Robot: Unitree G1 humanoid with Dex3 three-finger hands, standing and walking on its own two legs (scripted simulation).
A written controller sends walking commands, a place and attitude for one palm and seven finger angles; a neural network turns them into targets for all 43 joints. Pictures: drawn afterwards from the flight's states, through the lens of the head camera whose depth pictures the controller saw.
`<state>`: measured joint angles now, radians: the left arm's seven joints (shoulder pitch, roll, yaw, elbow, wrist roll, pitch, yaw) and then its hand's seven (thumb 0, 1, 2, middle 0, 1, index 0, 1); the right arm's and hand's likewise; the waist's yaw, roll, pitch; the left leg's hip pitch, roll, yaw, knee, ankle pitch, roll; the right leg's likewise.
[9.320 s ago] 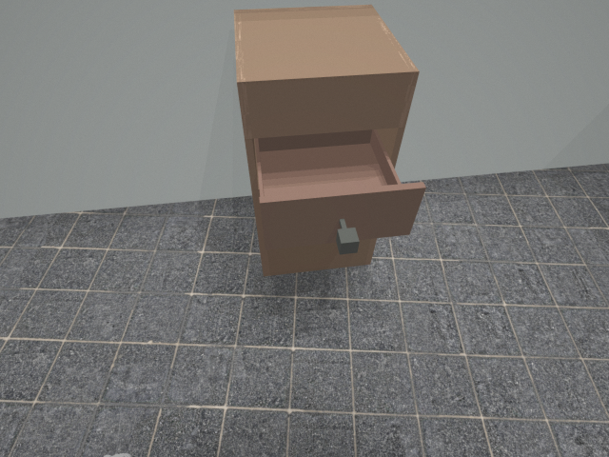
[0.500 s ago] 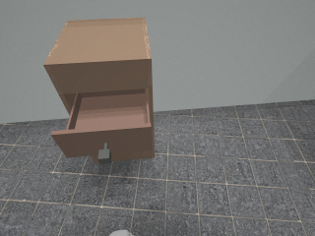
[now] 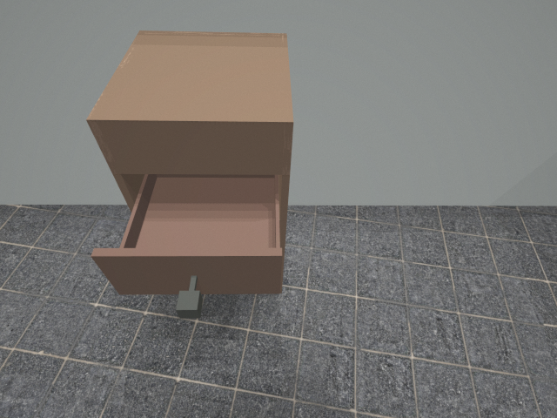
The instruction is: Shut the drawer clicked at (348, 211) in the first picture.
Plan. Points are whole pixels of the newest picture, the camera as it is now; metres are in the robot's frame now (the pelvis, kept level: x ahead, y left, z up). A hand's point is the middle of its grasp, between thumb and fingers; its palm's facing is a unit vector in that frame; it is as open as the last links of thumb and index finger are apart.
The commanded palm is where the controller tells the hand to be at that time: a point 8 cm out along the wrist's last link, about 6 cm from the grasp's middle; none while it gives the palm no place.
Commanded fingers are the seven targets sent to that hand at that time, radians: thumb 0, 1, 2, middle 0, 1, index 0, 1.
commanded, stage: come to a stop and stand still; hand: left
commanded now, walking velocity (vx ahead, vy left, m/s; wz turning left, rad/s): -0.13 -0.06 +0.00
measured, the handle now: (191, 295) +0.37 +0.23 -0.21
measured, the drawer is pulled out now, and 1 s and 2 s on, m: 0.23 0.23 0.23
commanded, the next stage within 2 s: look again from close up in 1.56 s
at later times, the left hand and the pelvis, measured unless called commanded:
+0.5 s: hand out of the picture +0.05 +0.16 -0.18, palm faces -0.02 -0.97 -0.23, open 7.4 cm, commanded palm none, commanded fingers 0.00 0.90 0.90 -0.20 -0.30 -0.20 -0.30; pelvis -0.03 -0.02 -0.01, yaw +0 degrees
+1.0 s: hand out of the picture -0.01 +0.18 -0.18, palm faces +0.00 -0.99 -0.17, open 7.4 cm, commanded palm none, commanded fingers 0.00 0.90 0.90 -0.20 -0.30 -0.20 -0.30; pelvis +0.00 +0.02 +0.00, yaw -1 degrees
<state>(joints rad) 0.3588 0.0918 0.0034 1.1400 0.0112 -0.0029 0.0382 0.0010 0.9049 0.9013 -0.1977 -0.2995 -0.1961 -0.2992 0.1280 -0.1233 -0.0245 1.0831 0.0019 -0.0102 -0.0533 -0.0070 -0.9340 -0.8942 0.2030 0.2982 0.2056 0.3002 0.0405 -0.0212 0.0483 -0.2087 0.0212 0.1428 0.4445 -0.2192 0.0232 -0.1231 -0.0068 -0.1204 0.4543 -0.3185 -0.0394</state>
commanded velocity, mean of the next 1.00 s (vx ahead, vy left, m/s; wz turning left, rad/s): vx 0.00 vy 0.00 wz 0.00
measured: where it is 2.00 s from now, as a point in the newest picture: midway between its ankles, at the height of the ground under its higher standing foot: outside the picture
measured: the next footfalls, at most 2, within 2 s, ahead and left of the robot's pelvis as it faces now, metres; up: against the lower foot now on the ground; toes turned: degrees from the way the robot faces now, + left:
none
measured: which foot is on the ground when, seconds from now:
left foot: down 0.00-1.00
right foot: down 0.00-1.00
